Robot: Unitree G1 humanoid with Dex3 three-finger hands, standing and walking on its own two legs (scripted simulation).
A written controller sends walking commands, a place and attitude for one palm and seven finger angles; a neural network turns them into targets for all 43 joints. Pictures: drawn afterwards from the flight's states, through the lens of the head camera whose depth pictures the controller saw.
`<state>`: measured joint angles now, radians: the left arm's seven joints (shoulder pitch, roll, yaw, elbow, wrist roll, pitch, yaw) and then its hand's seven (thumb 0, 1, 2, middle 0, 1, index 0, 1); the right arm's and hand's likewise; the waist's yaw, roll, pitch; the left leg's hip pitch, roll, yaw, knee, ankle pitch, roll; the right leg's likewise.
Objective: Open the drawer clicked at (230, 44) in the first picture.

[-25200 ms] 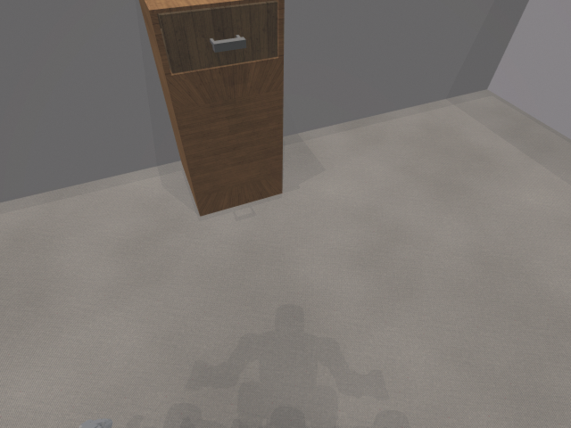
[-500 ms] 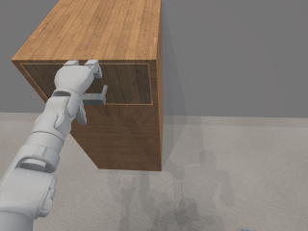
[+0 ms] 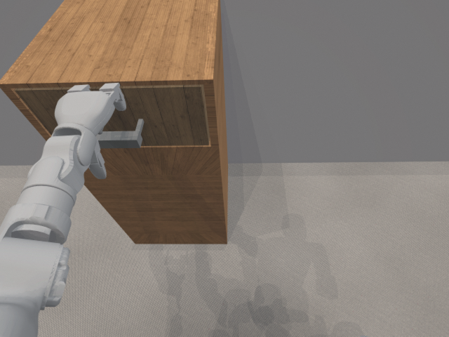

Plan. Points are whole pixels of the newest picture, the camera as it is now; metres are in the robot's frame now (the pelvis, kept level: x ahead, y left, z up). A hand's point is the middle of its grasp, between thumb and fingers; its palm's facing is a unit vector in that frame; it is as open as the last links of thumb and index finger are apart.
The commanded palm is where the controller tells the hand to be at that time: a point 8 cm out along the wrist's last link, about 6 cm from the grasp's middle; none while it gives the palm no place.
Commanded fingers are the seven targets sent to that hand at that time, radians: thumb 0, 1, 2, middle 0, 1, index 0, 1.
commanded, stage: re-aim the fingers above the handle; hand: left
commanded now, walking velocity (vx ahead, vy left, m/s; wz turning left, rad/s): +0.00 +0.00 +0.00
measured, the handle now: (118, 131) +0.52 +0.25 +0.04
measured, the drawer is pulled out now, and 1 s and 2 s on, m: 0.00 0.00 0.00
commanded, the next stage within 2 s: lower the fingers behind the handle in 1.26 s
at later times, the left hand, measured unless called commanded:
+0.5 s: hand (99, 134) +0.46 +0.25 +0.09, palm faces -0.05 -0.01 -1.00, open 13.8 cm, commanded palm +0.44 +0.25 +0.15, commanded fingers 0.00 -0.50 0.30 -0.30 -1.20 -0.30 -1.20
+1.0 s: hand (102, 137) +0.45 +0.24 +0.09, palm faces -0.03 -0.02 -1.00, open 13.8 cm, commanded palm +0.44 +0.25 +0.16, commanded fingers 0.00 -0.50 0.30 -0.30 -1.20 -0.30 -1.20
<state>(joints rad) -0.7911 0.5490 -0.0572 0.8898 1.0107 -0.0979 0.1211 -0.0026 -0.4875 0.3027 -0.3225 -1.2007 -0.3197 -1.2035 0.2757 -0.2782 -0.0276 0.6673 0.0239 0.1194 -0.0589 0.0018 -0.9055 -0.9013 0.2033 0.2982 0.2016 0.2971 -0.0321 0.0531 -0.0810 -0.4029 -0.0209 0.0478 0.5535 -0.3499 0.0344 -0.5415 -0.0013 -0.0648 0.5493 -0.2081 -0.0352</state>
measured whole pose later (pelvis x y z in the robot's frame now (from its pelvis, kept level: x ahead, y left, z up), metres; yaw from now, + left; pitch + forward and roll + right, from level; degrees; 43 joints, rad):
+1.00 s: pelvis +0.01 +0.01 +0.00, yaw +1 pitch +12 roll -1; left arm -0.73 0.51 -0.09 0.77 1.00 -0.14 0.10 0.00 -0.49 0.30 -0.32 -1.20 -0.32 -1.20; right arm 0.27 -0.26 -0.03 0.66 0.02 0.14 -0.04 0.00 -0.90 -0.90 0.20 0.30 0.20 0.30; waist -0.01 0.05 -0.09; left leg -0.39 -0.03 0.04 0.56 -0.37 0.05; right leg -0.52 -0.01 -0.07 0.55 -0.23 -0.02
